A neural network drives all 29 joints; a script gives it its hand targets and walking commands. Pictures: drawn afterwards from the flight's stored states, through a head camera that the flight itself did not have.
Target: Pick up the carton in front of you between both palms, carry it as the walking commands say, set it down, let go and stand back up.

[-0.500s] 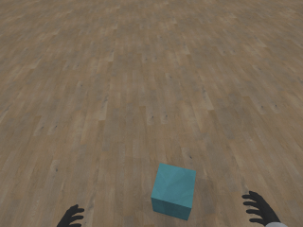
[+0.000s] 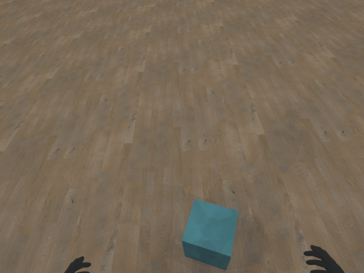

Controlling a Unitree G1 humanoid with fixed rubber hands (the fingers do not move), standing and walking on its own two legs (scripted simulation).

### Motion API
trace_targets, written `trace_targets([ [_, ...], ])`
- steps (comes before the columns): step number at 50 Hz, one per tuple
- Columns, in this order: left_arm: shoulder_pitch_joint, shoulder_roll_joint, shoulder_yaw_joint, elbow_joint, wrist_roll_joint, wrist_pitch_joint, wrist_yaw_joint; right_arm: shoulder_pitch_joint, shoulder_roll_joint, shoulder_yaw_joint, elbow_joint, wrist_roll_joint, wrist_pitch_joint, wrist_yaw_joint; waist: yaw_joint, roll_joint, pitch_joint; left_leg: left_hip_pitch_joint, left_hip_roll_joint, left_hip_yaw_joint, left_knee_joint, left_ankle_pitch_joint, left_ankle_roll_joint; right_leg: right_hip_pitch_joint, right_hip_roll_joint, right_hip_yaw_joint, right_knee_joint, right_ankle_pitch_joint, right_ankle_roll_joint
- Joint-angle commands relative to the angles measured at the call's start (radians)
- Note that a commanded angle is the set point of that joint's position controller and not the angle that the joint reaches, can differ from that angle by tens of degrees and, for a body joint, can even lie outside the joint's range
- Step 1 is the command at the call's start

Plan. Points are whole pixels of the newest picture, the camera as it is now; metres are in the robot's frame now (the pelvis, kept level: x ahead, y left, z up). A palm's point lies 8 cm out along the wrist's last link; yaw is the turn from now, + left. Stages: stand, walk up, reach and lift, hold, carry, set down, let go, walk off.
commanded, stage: stand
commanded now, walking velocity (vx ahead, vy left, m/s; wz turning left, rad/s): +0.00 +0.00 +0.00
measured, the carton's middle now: (210, 234) +0.42 -0.07 -0.65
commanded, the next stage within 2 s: none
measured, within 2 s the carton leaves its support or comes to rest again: neither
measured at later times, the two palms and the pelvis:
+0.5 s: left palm out of the picture +0.08 +0.31 -0.09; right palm out of the picture +0.09 -0.29 -0.10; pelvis -0.02 +0.00 +0.01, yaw +0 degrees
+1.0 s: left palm out of the picture +0.06 +0.32 -0.09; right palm out of the picture +0.06 -0.30 -0.10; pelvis -0.03 +0.01 +0.01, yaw +0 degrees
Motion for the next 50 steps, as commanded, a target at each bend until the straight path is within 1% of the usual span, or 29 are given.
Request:
trace_targets([
  [1,-0.025,0.175,0.04,-0.036,-0.002,-0.013,0.004,-0.019,-0.139,-0.031,-0.044,0.001,-0.015,-0.005,0.001,-0.032,-0.065,-0.026,0.099,-0.072,-0.036,0.377,0.003,0.086,-0.159,0.148,-0.054,0.427,0.026],
  [16,-0.058,0.191,0.027,0.059,-0.006,-0.017,-0.003,-0.042,-0.162,-0.021,0.049,0.005,-0.026,-0.003,0.003,-0.033,-0.025,-0.034,0.115,-0.092,-0.122,0.283,0.009,0.091,-0.161,0.153,-0.121,0.294,0.023],
  [24,-0.068,0.201,0.02,0.101,-0.009,-0.02,-0.007,-0.048,-0.168,-0.018,0.091,0.006,-0.028,0.0,0.004,-0.031,-0.012,-0.041,0.118,-0.097,-0.15,0.244,0.012,0.089,-0.164,0.159,-0.142,0.249,0.022],
  [35,-0.078,0.212,0.011,0.145,-0.012,-0.022,-0.009,-0.053,-0.176,-0.015,0.135,0.009,-0.03,0.003,0.004,-0.031,-0.008,-0.041,0.122,-0.101,-0.167,0.227,0.015,0.088,-0.167,0.164,-0.157,0.227,0.02],
  [50,-0.086,0.223,0.003,0.182,-0.015,-0.024,-0.009,-0.057,-0.185,-0.011,0.175,0.013,-0.029,0.005,0.001,-0.034,-0.011,-0.032,0.125,-0.101,-0.175,0.24,0.018,0.091,-0.172,0.169,-0.167,0.239,0.017],
])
